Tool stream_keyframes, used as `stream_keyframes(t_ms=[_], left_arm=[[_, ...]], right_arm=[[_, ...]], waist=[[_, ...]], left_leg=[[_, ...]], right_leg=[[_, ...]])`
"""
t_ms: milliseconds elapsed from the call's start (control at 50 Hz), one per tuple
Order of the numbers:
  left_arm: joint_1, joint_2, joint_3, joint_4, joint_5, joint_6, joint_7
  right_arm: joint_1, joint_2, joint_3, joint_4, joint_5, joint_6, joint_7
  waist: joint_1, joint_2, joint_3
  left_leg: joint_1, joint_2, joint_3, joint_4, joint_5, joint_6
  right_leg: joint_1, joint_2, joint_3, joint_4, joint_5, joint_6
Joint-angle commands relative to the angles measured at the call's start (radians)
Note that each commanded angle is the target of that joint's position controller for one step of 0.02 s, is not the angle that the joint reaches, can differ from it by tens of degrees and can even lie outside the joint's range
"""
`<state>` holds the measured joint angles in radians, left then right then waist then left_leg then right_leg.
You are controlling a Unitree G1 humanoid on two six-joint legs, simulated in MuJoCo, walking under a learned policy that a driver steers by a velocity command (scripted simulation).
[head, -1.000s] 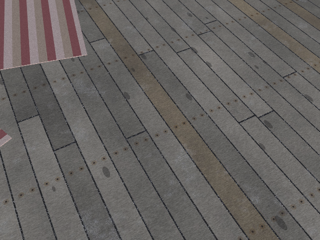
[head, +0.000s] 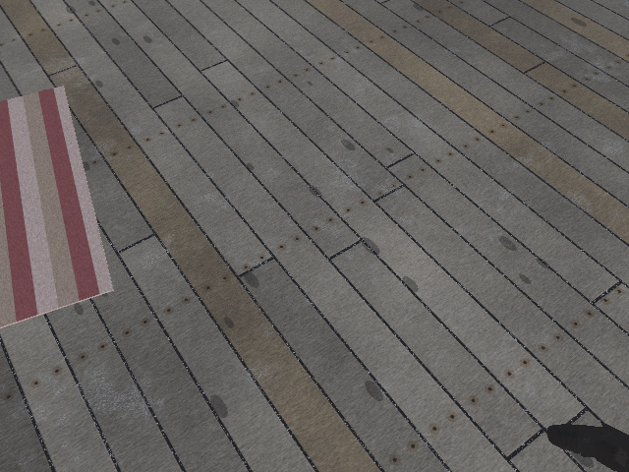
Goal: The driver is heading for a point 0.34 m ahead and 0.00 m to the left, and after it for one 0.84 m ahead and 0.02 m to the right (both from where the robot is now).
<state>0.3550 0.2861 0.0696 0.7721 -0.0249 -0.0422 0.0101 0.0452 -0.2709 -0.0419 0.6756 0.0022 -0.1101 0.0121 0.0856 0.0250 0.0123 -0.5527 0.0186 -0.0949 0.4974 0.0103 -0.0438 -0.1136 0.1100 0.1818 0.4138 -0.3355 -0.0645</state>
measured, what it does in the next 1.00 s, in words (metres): walks ahead: left foot, then right foot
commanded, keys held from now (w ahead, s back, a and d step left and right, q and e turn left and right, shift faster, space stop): w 0.16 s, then no key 0.64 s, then s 0.20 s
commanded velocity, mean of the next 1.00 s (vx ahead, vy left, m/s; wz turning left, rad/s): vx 0.18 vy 0.00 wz -0.10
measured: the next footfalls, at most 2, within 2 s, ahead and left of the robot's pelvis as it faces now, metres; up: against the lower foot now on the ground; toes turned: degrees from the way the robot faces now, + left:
left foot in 0.04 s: +0.20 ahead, +0.13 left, +0.00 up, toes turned -4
right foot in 0.48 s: +0.36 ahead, -0.11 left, +0.00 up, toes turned -3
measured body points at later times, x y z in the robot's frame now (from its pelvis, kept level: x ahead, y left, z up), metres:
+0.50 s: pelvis +0.23 +0.01 -0.01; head +0.26 +0.00 +0.44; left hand +0.46 +0.23 -0.09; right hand +0.25 -0.28 -0.13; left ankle +0.16 +0.14 -0.74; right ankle +0.32 -0.11 -0.74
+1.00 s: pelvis +0.27 +0.02 -0.01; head +0.30 +0.02 +0.44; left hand +0.42 +0.28 -0.13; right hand +0.34 -0.27 -0.13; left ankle +0.27 +0.15 -0.74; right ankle +0.32 -0.11 -0.74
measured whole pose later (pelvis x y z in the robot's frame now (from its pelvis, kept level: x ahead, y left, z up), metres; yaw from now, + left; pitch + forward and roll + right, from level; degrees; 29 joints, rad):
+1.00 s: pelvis +0.27 +0.02 -0.01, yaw -4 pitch +0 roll +0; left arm 0.15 0.26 0.07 0.83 0.00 0.02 0.03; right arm 0.20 -0.26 -0.05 0.88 0.00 0.00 -0.05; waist 0.00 -0.01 0.05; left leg -0.26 0.02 -0.01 0.60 -0.33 -0.02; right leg -0.35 0.00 0.01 0.57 -0.21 0.00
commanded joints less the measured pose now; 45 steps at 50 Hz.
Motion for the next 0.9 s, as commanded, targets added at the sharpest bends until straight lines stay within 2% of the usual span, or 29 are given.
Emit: stream_keyframes(t_ms=[20, 40, 60, 80, 100, 120, 140, 160, 180, 220, 280, 320, 380, 420, 460, 480, 500, 520, 540, 580, 620, 660, 720, 740, 760, 780, 800, 820, 900], left_arm=[[0.005, 0.133, 0.033, -0.050, 0.006, -0.002, 0.006], [0.002, 0.104, 0.023, -0.056, 0.012, -0.004, 0.003], [-0.003, 0.059, 0.003, -0.077, 0.027, -0.010, -0.001], [0.154, 0.001, -0.015, -0.086, -0.001, -0.023, -0.002], [0.133, 0.087, -0.005, -0.069, -0.012, -0.029, -0.001], [0.012, 0.142, 0.010, -0.086, -0.011, -0.029, -0.002], [-0.063, 0.133, 0.007, -0.105, 0.001, -0.030, -0.001], [-0.107, 0.121, 0.007, -0.121, 0.016, -0.033, -0.004], [-0.108, 0.108, 0.009, -0.125, 0.020, -0.033, -0.007], [-0.076, 0.070, 0.002, -0.117, 0.021, -0.025, -0.009], [-0.109, 0.019, -0.019, -0.123, 0.030, -0.020, -0.008], [-0.143, 0.018, -0.022, -0.119, 0.026, -0.017, -0.011], [-0.213, 0.040, -0.015, -0.134, 0.025, -0.013, -0.017], [-0.231, 0.054, -0.008, -0.144, 0.029, -0.017, -0.022], [-0.179, 0.075, 0.005, -0.123, 0.041, -0.021, -0.020], [-0.148, 0.132, 0.019, -0.125, 0.050, -0.021, -0.010], [-0.128, 0.166, 0.021, -0.137, 0.067, -0.013, 0.000], [-0.097, 0.085, 0.002, -0.119, 0.061, 0.002, -0.001], [-0.099, 0.041, -0.015, -0.107, 0.046, 0.007, -0.008], [-0.164, 0.068, -0.011, -0.100, 0.041, 0.012, -0.017], [-0.266, 0.091, -0.004, -0.109, 0.047, 0.018, -0.014], [-0.306, 0.077, -0.005, -0.105, 0.052, 0.026, -0.010], [-0.288, 0.039, -0.015, -0.074, 0.038, 0.031, -0.008], [-0.253, 0.021, -0.021, -0.053, 0.040, 0.028, -0.010], [-0.235, 0.024, -0.021, -0.043, 0.047, 0.027, -0.012], [-0.213, 0.023, -0.017, -0.042, 0.045, 0.027, -0.010], [-0.238, 0.039, -0.015, -0.034, 0.047, 0.026, -0.004], [-0.244, 0.044, -0.009, -0.031, 0.041, 0.025, 0.000], [-0.222, 0.081, 0.013, -0.012, 0.029, 0.029, 0.013]], right_arm=[[0.022, -0.119, -0.042, -0.059, 0.002, -0.031, 0.007], [0.109, -0.147, -0.056, -0.041, -0.009, -0.036, 0.001], [0.256, -0.201, -0.070, -0.029, -0.024, -0.039, -0.006], [0.364, -0.288, -0.097, 0.025, -0.025, -0.023, -0.001], [0.381, -0.205, -0.080, 0.028, 0.005, -0.018, 0.006], [0.335, -0.147, -0.063, 0.022, 0.008, -0.014, 0.004], [0.285, -0.132, -0.053, 0.012, -0.004, -0.007, 0.003], [0.250, -0.113, -0.045, 0.017, -0.008, -0.002, 0.004], [0.220, -0.100, -0.037, 0.015, -0.017, -0.003, 0.004], [0.203, -0.089, -0.032, 0.027, -0.015, -0.006, 0.006], [0.187, -0.142, -0.044, 0.051, -0.007, 0.004, -0.004], [0.199, -0.160, -0.048, 0.068, -0.002, 0.020, -0.012], [0.239, -0.157, -0.044, 0.099, 0.008, 0.035, -0.013], [0.234, -0.159, -0.043, 0.110, 0.015, 0.043, -0.015], [0.231, -0.141, -0.035, 0.119, 0.018, 0.046, -0.017], [0.263, -0.114, -0.025, 0.120, -0.001, 0.038, -0.017], [0.369, -0.055, -0.004, 0.127, -0.024, 0.026, -0.014], [0.379, -0.045, 0.007, 0.140, -0.018, 0.035, -0.016], [0.326, -0.092, -0.005, 0.130, -0.006, 0.053, -0.017], [0.268, -0.112, -0.017, 0.126, -0.003, 0.094, -0.031], [0.273, -0.101, -0.019, 0.136, -0.006, 0.124, -0.044], [0.298, -0.064, -0.011, 0.163, -0.008, 0.128, -0.046], [0.290, -0.049, -0.009, 0.181, -0.023, 0.124, -0.040], [0.264, -0.071, -0.010, 0.168, -0.037, 0.124, -0.039], [0.239, -0.114, -0.016, 0.148, -0.034, 0.124, -0.044], [0.206, -0.154, -0.030, 0.163, -0.019, 0.125, -0.046], [0.184, -0.112, -0.022, 0.159, -0.017, 0.117, -0.044], [0.170, -0.089, -0.015, 0.163, -0.023, 0.108, -0.045], [0.196, -0.129, -0.032, 0.176, -0.003, 0.085, -0.049]], waist=[[-0.067, -0.151, -0.048], [-0.109, -0.143, -0.107], [-0.174, -0.052, -0.236], [-0.125, 0.278, -0.348], [-0.157, 0.225, -0.295], [-0.182, 0.116, -0.157], [-0.167, 0.041, -0.091], [-0.148, 0.026, -0.033], [-0.118, 0.054, -0.012], [-0.082, 0.073, -0.031], [-0.074, 0.070, -0.066], [-0.090, 0.084, -0.092], [-0.116, 0.083, -0.094], [-0.106, 0.083, -0.088], [-0.072, 0.055, -0.102], [-0.074, -0.009, -0.145], [-0.115, -0.152, -0.242], [-0.079, -0.241, -0.312], [-0.066, -0.217, -0.268], [-0.079, -0.142, -0.175], [-0.122, -0.157, -0.121], [-0.139, -0.174, -0.119], [-0.145, -0.150, -0.114], [-0.131, -0.118, -0.088], [-0.103, -0.066, -0.039], [-0.064, 0.052, 0.009], [-0.084, 0.054, 0.029], [-0.079, 0.058, 0.034], [-0.092, 0.026, -0.047]], left_leg=[[0.183, -0.017, 0.043, -0.062, -0.042, 0.050], [0.331, 0.008, 0.033, -0.070, -0.047, 0.089], [0.568, 0.162, -0.119, -0.040, -0.046, 0.160], [0.886, 0.362, -0.555, -0.107, -0.231, 0.341], [0.879, 0.384, -0.695, -0.179, -0.469, 0.343], [0.766, 0.338, -0.559, -0.195, -0.485, 0.299], [0.654, 0.295, -0.442, -0.207, -0.386, 0.273], [0.561, 0.258, -0.362, -0.231, -0.276, 0.271], [0.488, 0.231, -0.296, -0.243, -0.100, 0.264], [0.427, 0.204, -0.182, -0.234, 0.260, 0.267], [0.378, 0.184, -0.051, -0.229, 0.505, 0.268], [0.358, 0.158, 0.006, -0.231, 0.506, 0.246], [0.396, 0.163, 0.011, -0.202, 0.419, 0.224], [0.415, 0.174, -0.008, -0.155, 0.354, 0.206], [0.403, 0.132, -0.005, -0.064, 0.251, 0.160], [0.349, 0.079, 0.027, 0.026, 0.140, 0.110], [0.184, 0.008, 0.070, 0.182, -0.199, 0.049], [0.143, 0.000, 0.051, 0.310, -0.562, 0.009], [0.097, 0.012, 0.027, 0.384, -0.702, -0.012], [0.058, 0.038, 0.022, 0.426, -0.656, -0.030], [0.164, 0.054, 0.028, 0.346, -0.545, -0.039], [0.289, 0.033, 0.066, 0.232, -0.409, -0.034], [0.425, 0.011, 0.097, 0.016, -0.177, -0.004], [0.438, 0.046, 0.056, -0.025, -0.138, 0.016], [0.395, 0.095, 0.014, -0.063, -0.185, 0.044], [0.265, 0.083, 0.018, -0.070, -0.379, 0.074], [0.192, 0.067, 0.018, -0.103, -0.457, 0.073], [0.178, 0.070, 0.016, -0.111, -0.400, 0.058], [0.283, 0.065, 0.033, -0.007, -0.024, 0.054]], right_leg=[[-0.009, -0.248, 0.203, 0.012, 0.316, -0.109], [-0.031, -0.203, 0.170, 0.118, 0.389, -0.082], [-0.142, -0.146, 0.094, 0.375, 0.280, -0.046], [-0.495, -0.004, -0.035, 0.702, -0.139, 0.024], [-0.648, -0.055, -0.002, 0.834, -0.244, 0.033], [-0.694, -0.091, 0.001, 0.874, -0.157, 0.033], [-0.677, -0.126, -0.038, 0.855, -0.086, 0.035], [-0.666, -0.152, -0.053, 0.794, -0.039, 0.037], [-0.612, -0.175, -0.065, 0.748, -0.014, 0.044], [-0.526, -0.178, -0.099, 0.658, -0.036, 0.068], [-0.434, -0.170, -0.144, 0.451, 0.066, 0.095], [-0.347, -0.149, -0.167, 0.332, 0.211, 0.095], [-0.302, -0.127, -0.161, 0.216, 0.304, 0.081], [-0.268, -0.120, -0.157, 0.141, 0.307, 0.056], [-0.132, -0.107, -0.166, 0.005, 0.434, 0.018], [0.000, -0.202, -0.083, 0.020, 0.761, -0.019], [0.222, -0.376, 0.076, 0.100, 1.064, -0.139], [0.234, -0.465, 0.186, 0.068, 1.042, -0.241], [0.185, -0.448, 0.212, 0.030, 0.885, -0.241], [0.062, -0.407, 0.179, -0.033, 0.600, -0.191], [-0.119, -0.360, 0.114, -0.093, 0.434, -0.152], [-0.212, -0.301, 0.027, -0.105, 0.358, -0.127], [-0.255, -0.244, -0.030, -0.089, 0.082, -0.072], [-0.279, -0.220, -0.036, -0.085, -0.047, -0.024], [-0.289, -0.184, -0.057, -0.061, -0.135, 0.013], [-0.234, -0.133, -0.115, -0.043, -0.076, 0.040], [-0.166, -0.128, -0.127, 0.001, -0.008, 0.052], [-0.139, -0.135, -0.125, 0.024, 0.077, 0.045], [-0.118, -0.153, -0.124, 0.106, 0.418, 0.016]])
Keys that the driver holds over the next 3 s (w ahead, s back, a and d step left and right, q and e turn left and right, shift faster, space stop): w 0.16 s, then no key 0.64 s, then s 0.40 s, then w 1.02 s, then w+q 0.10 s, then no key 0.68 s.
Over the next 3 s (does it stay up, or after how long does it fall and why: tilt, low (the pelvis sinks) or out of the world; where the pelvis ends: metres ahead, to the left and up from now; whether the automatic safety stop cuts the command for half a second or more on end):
stays up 0.83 -0.05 0.00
